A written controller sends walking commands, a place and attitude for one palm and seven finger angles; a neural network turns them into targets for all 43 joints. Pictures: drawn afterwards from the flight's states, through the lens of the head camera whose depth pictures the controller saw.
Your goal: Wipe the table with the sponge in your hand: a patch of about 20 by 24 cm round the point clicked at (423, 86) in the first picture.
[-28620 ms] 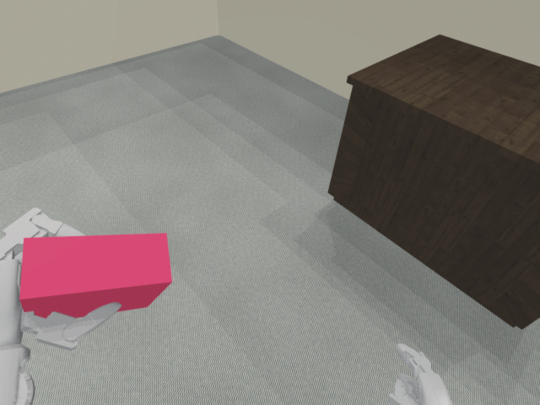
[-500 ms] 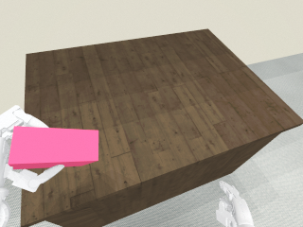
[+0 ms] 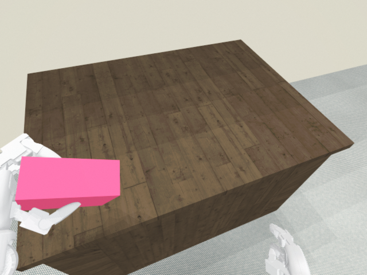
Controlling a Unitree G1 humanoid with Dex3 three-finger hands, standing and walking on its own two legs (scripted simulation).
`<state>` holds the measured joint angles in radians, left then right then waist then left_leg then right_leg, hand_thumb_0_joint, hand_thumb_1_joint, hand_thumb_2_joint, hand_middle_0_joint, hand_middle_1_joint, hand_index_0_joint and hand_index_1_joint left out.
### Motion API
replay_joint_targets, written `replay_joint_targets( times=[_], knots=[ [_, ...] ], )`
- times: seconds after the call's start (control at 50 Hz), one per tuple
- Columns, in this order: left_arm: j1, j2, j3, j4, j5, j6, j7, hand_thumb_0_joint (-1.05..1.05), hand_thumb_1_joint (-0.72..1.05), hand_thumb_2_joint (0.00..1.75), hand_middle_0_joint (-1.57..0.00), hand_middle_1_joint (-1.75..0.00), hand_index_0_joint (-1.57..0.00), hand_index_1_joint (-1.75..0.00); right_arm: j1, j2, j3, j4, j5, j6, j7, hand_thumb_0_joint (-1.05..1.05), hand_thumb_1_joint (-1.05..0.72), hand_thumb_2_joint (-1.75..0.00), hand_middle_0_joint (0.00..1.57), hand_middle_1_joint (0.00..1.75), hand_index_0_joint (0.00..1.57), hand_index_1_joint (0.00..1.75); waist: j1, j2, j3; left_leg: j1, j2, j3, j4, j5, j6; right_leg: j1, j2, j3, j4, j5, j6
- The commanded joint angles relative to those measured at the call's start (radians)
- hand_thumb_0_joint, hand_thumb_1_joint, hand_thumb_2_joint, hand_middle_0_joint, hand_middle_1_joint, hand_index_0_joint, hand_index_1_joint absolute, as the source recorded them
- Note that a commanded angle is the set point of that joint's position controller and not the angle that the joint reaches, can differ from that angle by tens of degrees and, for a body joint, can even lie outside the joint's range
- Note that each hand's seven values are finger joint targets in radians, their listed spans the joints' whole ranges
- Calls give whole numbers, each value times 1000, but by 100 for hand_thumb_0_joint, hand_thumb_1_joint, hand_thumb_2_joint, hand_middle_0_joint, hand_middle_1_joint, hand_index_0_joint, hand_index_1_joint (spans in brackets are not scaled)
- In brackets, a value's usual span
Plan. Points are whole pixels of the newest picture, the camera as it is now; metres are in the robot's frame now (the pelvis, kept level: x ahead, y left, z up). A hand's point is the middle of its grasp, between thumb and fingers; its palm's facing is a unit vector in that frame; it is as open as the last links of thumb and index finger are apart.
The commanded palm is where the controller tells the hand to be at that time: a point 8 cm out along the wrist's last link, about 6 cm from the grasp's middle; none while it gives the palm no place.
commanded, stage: come to a stop and stand still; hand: left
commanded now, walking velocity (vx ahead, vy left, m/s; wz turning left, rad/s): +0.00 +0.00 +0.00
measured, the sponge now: (84, 185) +0.23 +0.20 +0.13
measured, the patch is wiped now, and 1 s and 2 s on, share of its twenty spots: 0.00 0.00 0.00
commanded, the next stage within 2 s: look again from close up in 1.24 s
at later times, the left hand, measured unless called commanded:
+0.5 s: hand (46, 181) +0.23 +0.26 +0.13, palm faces +0.32 -0.84 -0.44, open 10.0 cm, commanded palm +0.17 +0.28 +0.17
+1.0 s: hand (32, 203) +0.19 +0.24 +0.15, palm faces +0.40 -0.85 -0.34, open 10.0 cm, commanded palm +0.13 +0.27 +0.17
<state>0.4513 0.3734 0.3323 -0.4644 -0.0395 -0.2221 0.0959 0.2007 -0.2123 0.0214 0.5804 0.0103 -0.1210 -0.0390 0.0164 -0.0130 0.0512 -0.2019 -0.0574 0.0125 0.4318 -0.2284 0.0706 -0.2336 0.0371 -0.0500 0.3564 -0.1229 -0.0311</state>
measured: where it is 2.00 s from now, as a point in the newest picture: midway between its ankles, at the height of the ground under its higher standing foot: outside the picture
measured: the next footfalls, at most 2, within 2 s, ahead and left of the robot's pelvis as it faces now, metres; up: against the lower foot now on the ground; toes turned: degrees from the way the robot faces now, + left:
none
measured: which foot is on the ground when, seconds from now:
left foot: down 0.00-1.00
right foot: down 0.00-1.00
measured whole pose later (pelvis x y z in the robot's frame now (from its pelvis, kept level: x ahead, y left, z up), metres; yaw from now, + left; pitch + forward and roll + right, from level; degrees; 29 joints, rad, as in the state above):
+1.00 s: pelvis -0.02 -0.01 +0.00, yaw +3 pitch +0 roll +0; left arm 0.42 0.40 0.33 -0.42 -0.12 -0.21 0.10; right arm 0.20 -0.22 0.02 0.56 0.05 -0.14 0.01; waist 0.03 -0.02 0.03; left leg -0.26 -0.08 -0.04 0.46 -0.20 0.05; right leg -0.30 0.01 -0.09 0.44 -0.15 -0.05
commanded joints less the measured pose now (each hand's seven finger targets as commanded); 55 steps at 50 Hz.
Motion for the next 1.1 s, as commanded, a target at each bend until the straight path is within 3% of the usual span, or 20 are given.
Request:
replay_joint_targets(
  times=[0.0, 0.04, 0.06, 0.08, 0.1, 0.14, 0.16, 0.22, 0.28, 0.34, 0.36, 0.38, 0.46, 0.52, 0.6, 0.84, 0.94, 0.96, 0.98, 1.08],
  knots=[
    [-70, 148, 105, -203, -19, -54, 20, 0, 10, 130, -120, -160, -120, -160, -92, -128, -49, -154, 5, -58, -11, 0, -90, -90, 20, 30, 20, 30, 5, 44, -146, -42, 120, -135, -97, 54, -49, 116, -112, 152, -52, -11, 0],
    [-77, 159, 111, -216, -18, -56, 21, 0, 10, 130, -120, -160, -120, -160, -86, -130, -50, -154, 5, -61, -11, 0, -90, -90, 20, 30, 20, 30, 7, 49, -158, -50, 123, -137, -100, 55, -48, 135, -113, 148, -44, 0, 1],
    [-1083, 949, 418, -655, 31, -207, 22, 0, 10, 130, -120, -160, -120, -160, 40, -186, 122, -272, 95, -36, -76, 0, -90, -90, 20, 30, 20, 30, -76, 426, -155, -373, 121, -166, -45, -26, -15, 247, -29, 96, 179, -80, 63],
    [-680, 493, 421, -136, 76, -146, 15, 0, 10, 130, -120, -160, -120, -160, 30, -80, -5, -180, 49, -92, -58, 0, -90, -90, 20, 30, 20, 30, -16, 127, -156, -281, 216, -219, -60, -170, 9, 94, -125, 83, 150, -226, 43],
    [-455, 362, 296, 42, 17, -105, 6, 0, 10, 130, -120, -160, -120, -160, -24, -118, 2, -138, 20, -77, -19, 0, -90, -90, 20, 30, 20, 30, -5, 0, -164, -122, 126, -158, -63, -24, -32, 14, -99, 71, 70, -255, 8],
    [-263, 365, 275, -59, -35, -114, -22, 0, 10, 130, -120, -160, -120, -160, -45, -183, -42, -169, -8, -88, 13, 0, -90, -90, 20, 30, 20, 30, 18, -35, -160, -102, 91, -112, -15, -45, -39, -14, -126, 164, -4, -175, -19],
    [-172, 263, 206, -63, -59, -106, -34, 0, 10, 130, -120, -160, -120, -160, -78, -173, -37, -160, 3, -88, 35, 0, -90, -90, 20, 30, 20, 30, 12, 17, -182, -62, 99, -105, -17, -40, -43, -18, -126, 180, 11, -155, -29],
    [14, 183, 135, -147, -73, -104, -21, 0, 10, 130, -120, -160, -120, -160, -31, -177, -58, -158, 19, -99, 67, 0, -90, -90, 20, 30, 20, 30, 26, 11, -178, -76, 108, -111, -16, 60, -40, 22, -142, 152, 39, -34, -23],
    [4, 220, 177, -148, -67, -96, 16, 0, 10, 130, -120, -160, -120, -160, -28, -178, -72, -141, 23, -96, 59, 0, -90, -90, 20, 30, 20, 30, 20, -3, -208, -66, 123, -121, -41, 166, -60, 78, -126, 98, 95, 85, -1],
    [-58, 284, 228, -182, -59, -105, 35, 0, 10, 130, -120, -160, -120, -160, -39, -182, -77, -140, 17, -89, 43, 0, -90, -90, 20, 30, 20, 30, 19, -2, -209, -90, 115, -132, -27, 193, -70, 112, -134, 110, 115, 144, 0],
    [-113, 352, 269, -245, -54, -107, 42, 0, 10, 130, -120, -160, -120, -160, -56, -189, -75, -140, 19, -81, 39, 0, -90, -90, 20, 30, 20, 30, 13, 36, -237, -75, 117, -139, -26, 216, -68, 130, -129, 113, 144, 169, 0],
    [-111, 305, 233, -242, -56, -109, 40, 0, 10, 130, -120, -160, -120, -160, -44, -171, -75, -141, 19, -78, 34, 0, -90, -90, 20, 30, 20, 30, 14, 65, -245, -73, 119, -137, -13, 278, -73, 138, -137, 91, 157, 199, 1],
    [-101, 313, 221, -324, -66, -101, 47, 0, 10, 130, -120, -160, -120, -160, -47, -176, -72, -158, 28, -85, 36, 0, -90, -90, 20, 30, 20, 30, 22, 144, -299, -6, 121, -148, 35, 471, -92, 132, -139, 100, 193, 253, -4],
    [-63, 253, 180, -304, -71, -98, 44, 0, 10, 130, -120, -160, -120, -160, -17, -171, -76, -154, 31, -89, 43, 0, -90, -90, 20, 30, 20, 30, 25, 104, -274, 4, 137, -157, 39, 552, -109, 102, -139, 73, 192, 206, 0],
    [-65, 224, 161, -248, -76, -89, 37, 0, 10, 130, -120, -160, -120, -160, -21, -167, -83, -145, 35, -78, 45, 0, -90, -90, 20, 30, 20, 30, 18, 83, -252, 22, 156, -165, 8, 532, -118, 62, -140, 74, 178, 136, 4],
    [-122, 208, 127, -178, -103, -59, 16, 0, 10, 130, -120, -160, -120, -160, -80, -146, -63, -172, 45, -66, 36, 0, -90, -90, 20, 30, 20, 30, 11, 18, -177, -71, 125, -184, -69, 87, -87, 59, -164, 131, 42, -7, 5],
    [-127, 209, 124, -181, -98, -58, 22, 0, 10, 130, -120, -160, -120, -160, -81, -144, -57, -169, 46, -83, 35, 0, -90, -90, 20, 30, 20, 30, 7, 35, -150, -99, 118, -194, -74, -40, -60, 27, -170, 152, -21, -149, 3],
    [-138, 243, 152, -198, -95, -54, 28, 0, 10, 130, -120, -160, -120, -160, -99, -151, -58, -167, 48, -84, 33, 0, -90, -90, 20, 30, 20, 30, 6, 52, -150, -90, 115, -193, -75, -56, -56, 20, -171, 162, -33, -173, 1],
    [-124, 205, 125, -182, -97, -56, 26, 0, 10, 130, -120, -160, -120, -160, -89, -142, -55, -165, 46, -87, 32, 0, -90, -90, 20, 30, 20, 30, 5, 45, -149, -99, 116, -191, -76, -72, -51, 22, -172, 150, -40, -195, 3],
    [-105, 206, 124, -188, -94, -57, 32, 0, 10, 130, -120, -160, -120, -160, -85, -147, -55, -160, 47, -103, 28, 0, -90, -90, 20, 30, 20, 30, 4, 63, -158, -100, 118, -197, -81, -70, -45, 29, -169, 138, -44, -201, 4]
  ],
)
